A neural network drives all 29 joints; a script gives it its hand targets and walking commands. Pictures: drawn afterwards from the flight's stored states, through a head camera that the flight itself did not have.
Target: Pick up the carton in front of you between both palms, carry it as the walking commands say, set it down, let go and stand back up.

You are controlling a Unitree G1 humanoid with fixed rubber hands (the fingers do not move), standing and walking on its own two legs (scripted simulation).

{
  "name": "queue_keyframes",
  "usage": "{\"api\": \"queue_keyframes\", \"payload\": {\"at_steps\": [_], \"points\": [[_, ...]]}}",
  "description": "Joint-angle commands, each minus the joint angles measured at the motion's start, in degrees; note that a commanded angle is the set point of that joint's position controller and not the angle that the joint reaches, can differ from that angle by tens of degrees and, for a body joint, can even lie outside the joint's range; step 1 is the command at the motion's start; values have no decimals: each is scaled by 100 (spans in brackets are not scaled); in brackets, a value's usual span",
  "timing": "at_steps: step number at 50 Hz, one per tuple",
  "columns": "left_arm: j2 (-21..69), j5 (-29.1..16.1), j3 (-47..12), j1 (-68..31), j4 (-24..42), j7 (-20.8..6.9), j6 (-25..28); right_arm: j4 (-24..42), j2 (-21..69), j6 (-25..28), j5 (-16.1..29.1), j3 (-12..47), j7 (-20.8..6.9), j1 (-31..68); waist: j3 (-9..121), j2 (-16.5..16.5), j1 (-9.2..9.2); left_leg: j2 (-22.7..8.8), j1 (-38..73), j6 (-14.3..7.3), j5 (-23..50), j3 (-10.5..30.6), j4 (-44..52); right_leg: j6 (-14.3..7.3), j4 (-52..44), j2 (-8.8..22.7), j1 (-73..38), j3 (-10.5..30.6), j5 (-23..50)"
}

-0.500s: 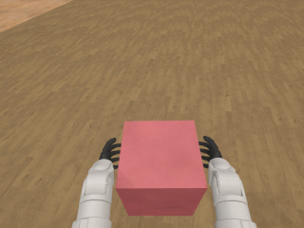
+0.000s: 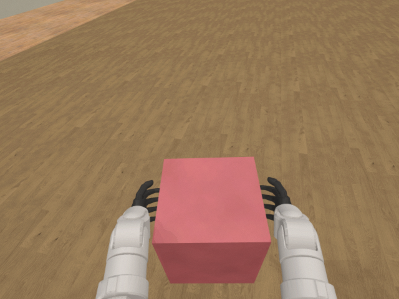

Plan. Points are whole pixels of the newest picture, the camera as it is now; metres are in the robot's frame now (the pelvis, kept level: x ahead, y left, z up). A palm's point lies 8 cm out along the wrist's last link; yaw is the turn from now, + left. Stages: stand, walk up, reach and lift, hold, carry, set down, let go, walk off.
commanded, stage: hold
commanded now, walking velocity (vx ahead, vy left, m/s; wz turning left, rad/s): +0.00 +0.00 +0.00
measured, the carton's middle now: (210, 222) +0.32 +0.00 -0.04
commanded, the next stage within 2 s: set down in 0.06 s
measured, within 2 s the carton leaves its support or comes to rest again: neither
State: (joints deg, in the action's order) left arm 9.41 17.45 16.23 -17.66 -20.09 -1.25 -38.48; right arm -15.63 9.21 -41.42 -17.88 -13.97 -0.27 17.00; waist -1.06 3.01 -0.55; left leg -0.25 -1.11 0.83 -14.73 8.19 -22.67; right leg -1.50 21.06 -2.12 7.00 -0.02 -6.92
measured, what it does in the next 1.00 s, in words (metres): lowers itself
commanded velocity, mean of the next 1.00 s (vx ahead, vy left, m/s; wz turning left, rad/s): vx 0.00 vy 0.00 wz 0.00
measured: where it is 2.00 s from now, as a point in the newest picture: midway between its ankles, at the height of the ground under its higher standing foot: outside the picture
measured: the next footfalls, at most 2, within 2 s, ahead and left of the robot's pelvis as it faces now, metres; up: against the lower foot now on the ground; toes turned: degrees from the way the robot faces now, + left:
none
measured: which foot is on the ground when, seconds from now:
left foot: down 0.00-1.00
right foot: down 0.00-1.00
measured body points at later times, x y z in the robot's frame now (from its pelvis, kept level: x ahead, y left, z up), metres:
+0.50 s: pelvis +0.00 +0.04 -0.02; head +0.09 +0.01 +0.42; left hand +0.37 +0.14 -0.04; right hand +0.35 -0.16 -0.04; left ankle -0.01 +0.15 -0.74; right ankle +0.06 -0.10 -0.74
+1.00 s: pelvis -0.04 +0.02 -0.13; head +0.21 -0.02 +0.24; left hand +0.43 +0.12 -0.21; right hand +0.39 -0.18 -0.22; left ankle -0.01 +0.16 -0.74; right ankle +0.06 -0.10 -0.74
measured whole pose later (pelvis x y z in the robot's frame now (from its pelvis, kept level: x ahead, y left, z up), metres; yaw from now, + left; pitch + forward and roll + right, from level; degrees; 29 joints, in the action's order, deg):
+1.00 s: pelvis -0.04 +0.02 -0.13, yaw +1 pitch +39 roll +2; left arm 5.4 14.8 26.0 -48.4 -34.1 1.0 -15.5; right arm -25.6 8.1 -17.4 -17.8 -30.7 -0.1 45.1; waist 7.0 3.9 -4.2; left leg 6.1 -81.5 2.2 -26.3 5.6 -68.5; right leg 1.8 64.9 -2.3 87.5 5.5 -16.6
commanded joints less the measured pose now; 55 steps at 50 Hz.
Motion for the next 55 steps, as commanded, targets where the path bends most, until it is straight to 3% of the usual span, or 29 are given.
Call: {"api": "queue_keyframes", "payload": {"at_steps": [1,6,10,16,22,25,29,33,35,37,40,46,55], "points": [[5285,-1430,-2838,-2844,124,-1469,194,-76,5432,158,1546,3054,-1497,2574,1129,-450,57,549,-1722,-306,-95,-328,649,360,-266,-41,-2009,533,-152],[5359,-1454,-2893,-2922,156,-1425,184,-51,5341,186,1539,3018,-1496,2651,1140,-381,5,554,-1722,-262,9,-334,682,333,-188,-106,-2031,438,154],[5465,-1312,-2702,-3266,-198,-1356,282,-410,5091,348,1325,2622,-1543,3026,963,-223,-107,535,-1901,-200,-163,-347,634,228,-36,-209,-1812,302,1],[5298,-655,-1700,-3952,-1202,-1124,776,-1451,4551,906,541,1359,-1558,3806,749,-54,-254,500,-2466,-103,-335,-337,220,44,509,-316,-947,159,-144],[4318,40,-744,-3792,-1575,-768,1628,-1902,3642,1740,-139,349,-1375,3650,1036,-116,-319,628,-3055,20,371,-398,-508,43,1144,-375,300,125,582],[4309,1,-946,-3813,-1540,-667,2200,-1920,3717,2272,-46,524,-1383,3733,1745,-92,-278,719,-3344,92,934,-464,-923,64,1581,-402,692,105,1150],[4689,-370,-1766,-4151,-1489,-633,2889,-1868,4174,2925,308,1221,-1452,4032,3200,-160,-350,807,-3824,168,1713,-497,-1575,71,2272,-449,978,128,2122],[4850,-806,-2662,-4558,-1171,-624,3237,-1427,4437,3255,683,1980,-1441,4358,5046,-308,-456,877,-4689,260,2167,-552,-2272,122,3033,-394,873,201,3322],[4771,-959,-2944,-4714,-996,-623,3259,-1224,4467,3261,809,2216,-1400,4492,5747,-332,-463,911,-5161,280,2140,-609,-2546,173,3350,-371,916,206,3567],[4743,-1028,-3071,-4875,-940,-673,3183,-1167,4510,3181,862,2317,-1384,4593,6060,-270,-464,946,-5475,269,1949,-652,-2766,229,3555,-387,1292,164,3286],[4803,-1023,-3032,-5156,-1048,-848,2935,-1271,4634,2949,837,2260,-1409,4748,5977,-104,-505,1001,-5802,240,1360,-730,-3074,277,3723,-463,2257,44,2295],[4747,-871,-2429,-5859,-1584,-1257,2411,-1630,4779,2430,656,1821,-1471,5357,5426,-59,-580,1097,-7089,118,-181,-916,-3603,324,4041,-498,3442,-82,642],[4403,-857,-1822,-6755,-2287,-1350,2318,-1807,4807,2282,730,1580,-1253,6420,5995,-275,-596,1212,-8696,57,-655,-1087,-4588,457,4932,-480,3985,-144,490]]}}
